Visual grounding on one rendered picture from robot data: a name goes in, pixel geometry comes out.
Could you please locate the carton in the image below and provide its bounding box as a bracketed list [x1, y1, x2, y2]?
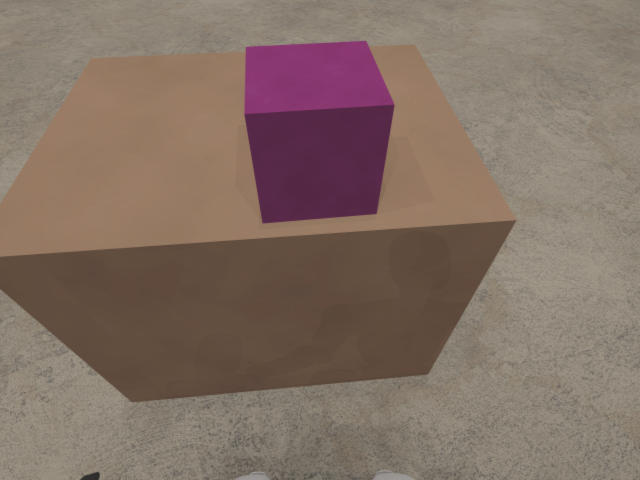
[244, 41, 395, 223]

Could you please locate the pedestal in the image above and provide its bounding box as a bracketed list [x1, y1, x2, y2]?
[0, 44, 517, 402]

